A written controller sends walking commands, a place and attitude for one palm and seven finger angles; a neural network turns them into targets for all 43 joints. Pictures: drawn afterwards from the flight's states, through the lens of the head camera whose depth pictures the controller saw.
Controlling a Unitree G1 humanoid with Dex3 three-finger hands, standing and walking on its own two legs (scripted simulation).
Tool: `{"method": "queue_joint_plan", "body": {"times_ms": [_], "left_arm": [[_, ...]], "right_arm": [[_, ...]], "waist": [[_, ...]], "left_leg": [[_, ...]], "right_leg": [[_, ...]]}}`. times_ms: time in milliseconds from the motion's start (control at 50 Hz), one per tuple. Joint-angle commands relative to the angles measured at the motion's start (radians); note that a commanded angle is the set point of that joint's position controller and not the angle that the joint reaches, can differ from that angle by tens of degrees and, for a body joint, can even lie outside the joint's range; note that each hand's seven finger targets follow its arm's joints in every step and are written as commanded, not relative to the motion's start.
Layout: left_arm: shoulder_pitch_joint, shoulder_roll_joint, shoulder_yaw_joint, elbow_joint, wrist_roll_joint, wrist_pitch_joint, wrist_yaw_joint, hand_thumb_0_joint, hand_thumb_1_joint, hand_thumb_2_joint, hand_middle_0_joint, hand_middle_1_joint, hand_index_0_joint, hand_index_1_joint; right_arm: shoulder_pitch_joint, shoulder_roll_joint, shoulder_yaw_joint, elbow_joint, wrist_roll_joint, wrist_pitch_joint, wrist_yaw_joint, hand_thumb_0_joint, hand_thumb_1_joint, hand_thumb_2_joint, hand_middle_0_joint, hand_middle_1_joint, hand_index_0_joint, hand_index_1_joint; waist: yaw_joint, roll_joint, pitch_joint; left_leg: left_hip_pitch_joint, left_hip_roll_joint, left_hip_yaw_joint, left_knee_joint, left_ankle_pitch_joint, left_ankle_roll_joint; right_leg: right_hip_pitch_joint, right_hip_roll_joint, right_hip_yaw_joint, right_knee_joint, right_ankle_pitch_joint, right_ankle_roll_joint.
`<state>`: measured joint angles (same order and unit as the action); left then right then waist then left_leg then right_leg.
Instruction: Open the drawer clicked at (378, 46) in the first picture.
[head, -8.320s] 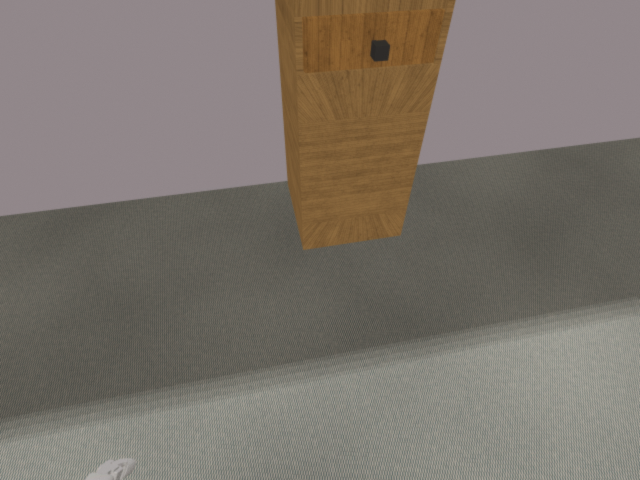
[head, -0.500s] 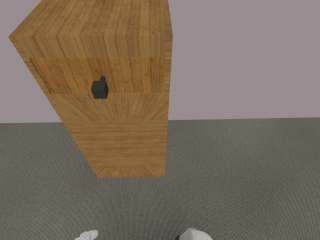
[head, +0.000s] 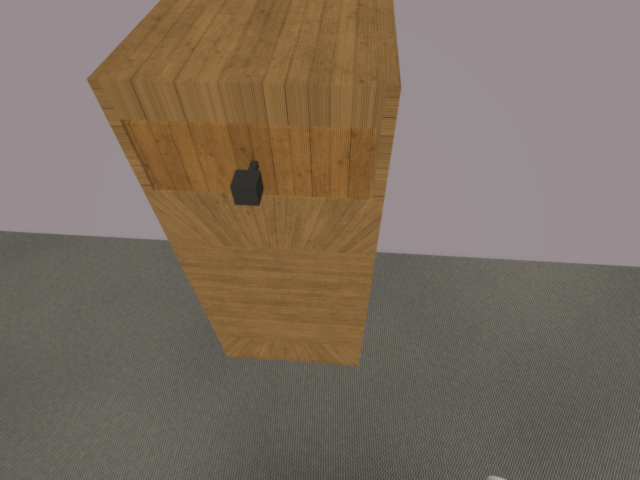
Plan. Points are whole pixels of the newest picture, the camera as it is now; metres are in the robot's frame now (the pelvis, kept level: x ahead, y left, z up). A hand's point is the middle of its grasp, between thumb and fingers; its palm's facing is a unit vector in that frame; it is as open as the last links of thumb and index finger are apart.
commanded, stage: come to a stop and stand still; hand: left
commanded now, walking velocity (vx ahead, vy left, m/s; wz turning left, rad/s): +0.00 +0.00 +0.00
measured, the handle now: (250, 179) +0.52 +0.16 +0.06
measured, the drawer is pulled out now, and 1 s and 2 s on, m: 0.00 0.00 0.00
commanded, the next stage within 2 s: none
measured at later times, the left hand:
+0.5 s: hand out of the picture -0.04 +0.25 -0.17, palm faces -0.01 -0.98 -0.18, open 7.4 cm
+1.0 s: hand out of the picture -0.01 +0.25 -0.17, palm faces +0.00 -0.98 -0.19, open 7.3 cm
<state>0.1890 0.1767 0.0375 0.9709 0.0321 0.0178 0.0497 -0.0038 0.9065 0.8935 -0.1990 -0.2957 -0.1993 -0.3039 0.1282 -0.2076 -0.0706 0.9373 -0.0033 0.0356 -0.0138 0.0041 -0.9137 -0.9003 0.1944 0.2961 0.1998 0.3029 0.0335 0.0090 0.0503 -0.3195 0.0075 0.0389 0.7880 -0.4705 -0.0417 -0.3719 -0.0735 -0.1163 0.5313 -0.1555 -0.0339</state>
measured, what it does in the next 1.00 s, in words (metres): steps on the spot: left foot, then right foot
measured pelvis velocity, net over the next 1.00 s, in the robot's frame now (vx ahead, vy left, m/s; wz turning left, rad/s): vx -0.01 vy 0.08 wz -0.01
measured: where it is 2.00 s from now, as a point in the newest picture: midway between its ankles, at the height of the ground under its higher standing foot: outside the picture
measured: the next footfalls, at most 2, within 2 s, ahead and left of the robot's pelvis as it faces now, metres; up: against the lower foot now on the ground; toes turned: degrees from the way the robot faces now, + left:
left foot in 0.06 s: +0.01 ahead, +0.12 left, +0.00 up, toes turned +4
right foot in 0.28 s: +0.04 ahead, -0.06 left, +0.00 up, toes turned +1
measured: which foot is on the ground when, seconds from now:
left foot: up 0.00-0.04, down 0.06-1.00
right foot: down 0.00-0.10, up 0.12-0.26, down 0.28-1.00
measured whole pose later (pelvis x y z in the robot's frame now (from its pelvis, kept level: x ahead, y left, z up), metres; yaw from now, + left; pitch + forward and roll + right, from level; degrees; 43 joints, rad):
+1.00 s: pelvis -0.01 +0.08 +0.01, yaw -1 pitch +0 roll +0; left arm 0.28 0.14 -0.01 1.11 0.01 0.00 0.03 0.01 0.92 0.89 -0.20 -0.30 -0.20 -0.30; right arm 0.30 -0.14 0.02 1.10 -0.01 -0.03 -0.04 0.01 -0.91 -0.90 0.20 0.30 0.20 0.30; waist -0.01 0.01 0.02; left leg -0.13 -0.10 0.11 0.36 -0.23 0.12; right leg -0.23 -0.03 0.03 0.46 -0.22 0.02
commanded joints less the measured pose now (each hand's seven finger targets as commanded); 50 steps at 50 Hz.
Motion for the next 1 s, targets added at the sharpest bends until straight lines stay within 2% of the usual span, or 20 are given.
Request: {"method": "queue_joint_plan", "body": {"times_ms": [0,20,40,60,80,100,140,200,240,280,300,320,360,440,480,560,640,740,840,980], "left_arm": [[0.021,0.199,0.032,-0.089,-0.004,0.0,0.018,0.0,0.9,0.9,-0.2,-0.3,-0.2,-0.3],[0.013,0.149,0.016,-0.09,-0.01,0.007,0.011,0.0,0.9,0.9,-0.2,-0.3,-0.2,-0.3],[0.023,0.102,0.006,-0.093,-0.019,0.017,0.0,0.0,0.9,0.9,-0.2,-0.3,-0.2,-0.3],[0.046,0.095,0.001,-0.1,-0.016,0.025,-0.005,0.0,0.9,0.9,-0.2,-0.3,-0.2,-0.3],[0.03,0.1,0.002,-0.104,-0.01,0.033,-0.006,0.0,0.9,0.9,-0.2,-0.3,-0.2,-0.3],[0.039,0.105,0.002,-0.092,-0.007,0.035,-0.01,0.0,0.9,0.9,-0.2,-0.3,-0.2,-0.3],[0.098,0.096,-0.001,-0.074,-0.011,0.027,-0.02,0.0,0.9,0.9,-0.2,-0.3,-0.2,-0.3],[0.121,0.087,-0.006,-0.068,-0.01,0.01,-0.026,0.0,0.9,0.9,-0.2,-0.3,-0.2,-0.3],[0.132,0.098,-0.01,-0.062,-0.011,-0.008,-0.024,0.0,0.9,0.9,-0.2,-0.3,-0.2,-0.3],[0.124,0.113,-0.017,-0.056,-0.015,-0.02,-0.022,0.0,0.9,0.9,-0.2,-0.3,-0.2,-0.3],[0.128,0.114,-0.023,-0.052,-0.015,-0.023,-0.022,0.0,0.9,0.9,-0.2,-0.3,-0.2,-0.3],[0.12,0.111,-0.018,-0.039,-0.014,-0.031,-0.022,0.0,0.9,0.9,-0.2,-0.3,-0.2,-0.3],[0.088,0.099,-0.025,-0.036,-0.017,-0.031,-0.021,0.0,0.9,0.9,-0.2,-0.3,-0.2,-0.3],[0.127,0.084,-0.025,-0.006,-0.013,-0.019,-0.02,0.0,0.9,0.9,-0.2,-0.3,-0.2,-0.3],[0.147,0.084,-0.026,0.013,-0.01,-0.02,-0.02,0.0,0.9,0.9,-0.2,-0.3,-0.2,-0.3],[0.148,0.069,-0.031,0.046,-0.013,-0.023,-0.02,0.0,0.9,0.9,-0.2,-0.3,-0.2,-0.3],[0.146,0.058,-0.035,0.065,-0.014,-0.022,-0.019,0.0,0.9,0.9,-0.2,-0.3,-0.2,-0.3],[0.148,0.046,-0.038,0.085,-0.016,-0.026,-0.017,0.0,0.9,0.9,-0.2,-0.3,-0.2,-0.3],[0.145,0.037,-0.04,0.096,-0.018,-0.03,-0.014,0.0,0.9,0.9,-0.2,-0.3,-0.2,-0.3],[0.149,0.036,-0.04,0.111,-0.023,-0.033,-0.009,0.0,0.9,0.9,-0.2,-0.3,-0.2,-0.3]], "right_arm": [[0.152,-0.036,0.006,-0.086,-0.003,-0.022,0.005,0.0,-0.9,-0.9,0.2,0.3,0.2,0.3],[0.177,-0.063,0.004,-0.08,-0.008,-0.026,0.003,0.0,-0.9,-0.9,0.2,0.3,0.2,0.3],[0.157,-0.122,0.001,-0.099,-0.019,-0.027,0.003,0.0,-0.9,-0.9,0.2,0.3,0.2,0.3],[0.123,-0.154,0.0,-0.132,-0.029,-0.025,0.003,0.0,-0.9,-0.9,0.2,0.3,0.2,0.3],[0.078,-0.139,0.006,-0.14,-0.029,-0.025,-0.004,0.0,-0.9,-0.9,0.2,0.3,0.2,0.3],[0.04,-0.124,0.014,-0.137,-0.026,-0.027,-0.007,0.0,-0.9,-0.9,0.2,0.3,0.2,0.3],[0.011,-0.123,0.022,-0.143,-0.025,-0.024,-0.001,0.0,-0.9,-0.9,0.2,0.3,0.2,0.3],[0.064,-0.122,0.029,-0.121,-0.021,-0.032,-0.004,0.0,-0.9,-0.9,0.2,0.3,0.2,0.3],[0.095,-0.108,0.036,-0.103,-0.014,-0.039,-0.006,0.0,-0.9,-0.9,0.2,0.3,0.2,0.3],[0.128,-0.088,0.045,-0.08,-0.011,-0.047,-0.005,0.0,-0.9,-0.9,0.2,0.3,0.2,0.3],[0.139,-0.085,0.046,-0.07,-0.011,-0.054,-0.002,0.0,-0.9,-0.9,0.2,0.3,0.2,0.3],[0.151,-0.087,0.041,-0.058,-0.01,-0.052,-0.004,0.0,-0.9,-0.9,0.2,0.3,0.2,0.3],[0.183,-0.097,0.042,-0.038,-0.01,-0.052,-0.005,0.0,-0.9,-0.9,0.2,0.3,0.2,0.3],[0.169,-0.105,0.049,0.003,-0.015,-0.053,-0.006,0.0,-0.9,-0.9,0.2,0.3,0.2,0.3],[0.168,-0.099,0.054,0.018,-0.013,-0.054,-0.008,0.0,-0.9,-0.9,0.2,0.3,0.2,0.3],[0.198,-0.085,0.058,0.053,-0.013,-0.057,-0.013,0.0,-0.9,-0.9,0.2,0.3,0.2,0.3],[0.218,-0.086,0.06,0.082,-0.013,-0.056,-0.016,0.0,-0.9,-0.9,0.2,0.3,0.2,0.3],[0.237,-0.075,0.064,0.106,-0.012,-0.063,-0.02,0.0,-0.9,-0.9,0.2,0.3,0.2,0.3],[0.248,-0.064,0.067,0.125,-0.011,-0.071,-0.023,0.0,-0.9,-0.9,0.2,0.3,0.2,0.3],[0.252,-0.053,0.071,0.147,-0.008,-0.08,-0.032,0.0,-0.9,-0.9,0.2,0.3,0.2,0.3]], "waist": [[-0.067,-0.063,-0.158],[-0.074,-0.002,-0.081],[-0.056,0.149,0.008],[-0.038,0.174,0.057],[-0.041,0.193,0.1],[-0.024,0.202,0.131],[-0.002,0.116,0.132],[-0.005,0.041,0.091],[-0.011,-0.018,0.06],[-0.036,0.018,0.024],[-0.043,0.057,-0.001],[-0.047,-0.08,-0.047],[-0.061,-0.172,-0.044],[-0.035,0.043,0.024],[-0.026,0.076,0.022],[-0.029,0.03,0.031],[-0.033,0.03,0.054],[-0.036,-0.009,0.038],[-0.041,-0.021,0.029],[-0.043,-0.005,-0.019]], "left_leg": [[0.139,-0.027,0.045,-0.357,0.161,0.033],[0.159,0.041,-0.01,-0.424,0.193,0.053],[0.037,0.196,-0.205,-0.506,0.208,0.106],[-0.04,0.285,-0.264,-0.549,0.268,0.159],[-0.108,0.261,-0.245,-0.577,0.224,0.183],[-0.16,0.22,-0.22,-0.581,0.178,0.18],[-0.167,0.177,-0.167,-0.55,0.134,0.18],[-0.09,0.171,-0.172,-0.522,0.096,0.175],[-0.062,0.136,-0.173,-0.479,0.043,0.146],[0.005,0.09,-0.169,-0.487,0.055,0.12],[0.05,0.087,-0.184,-0.504,0.089,0.115],[0.075,0.102,-0.168,-0.483,0.091,0.117],[0.084,0.103,-0.167,-0.501,0.083,0.114],[0.016,0.131,-0.215,-0.611,-0.044,0.109],[0.025,0.132,-0.214,-0.617,-0.026,0.109],[0.043,0.133,-0.214,-0.61,0.026,0.109],[0.035,0.14,-0.221,-0.626,0.003,0.101],[0.077,0.139,-0.205,-0.605,0.103,0.097],[0.113,0.13,-0.171,-0.573,0.236,0.095],[0.213,0.119,-0.113,-0.487,0.575,0.092]], "right_leg": [[0.097,-0.158,0.206,-0.039,0.016,-0.066],[0.007,-0.087,0.146,0.006,-0.121,-0.019],[-0.047,-0.005,0.069,0.063,-0.24,0.034],[-0.062,0.034,0.048,0.157,-0.266,0.042],[-0.041,0.042,0.085,0.249,-0.284,0.031],[-0.025,0.043,0.118,0.293,-0.265,0.026],[0.013,0.055,0.126,0.307,-0.201,0.024],[0.069,0.053,0.112,0.126,-0.151,0.022],[0.119,0.034,0.18,-0.049,-0.096,0.004],[0.103,-0.009,0.244,-0.108,-0.103,-0.03],[0.097,-0.009,0.239,-0.103,-0.085,-0.033],[0.111,0.005,0.239,-0.11,-0.096,-0.027],[0.11,-0.002,0.225,-0.125,-0.141,-0.022],[0.101,0.022,0.18,-0.076,-0.138,-0.015],[0.106,0.023,0.173,-0.07,-0.121,-0.015],[0.11,0.016,0.182,-0.088,-0.094,-0.019],[0.103,0.018,0.184,-0.087,-0.1,-0.017],[0.109,0.007,0.196,-0.096,-0.058,-0.017],[0.123,-0.003,0.202,-0.102,-0.014,-0.012],[0.144,-0.005,0.2,-0.087,0.062,-0.002]]}}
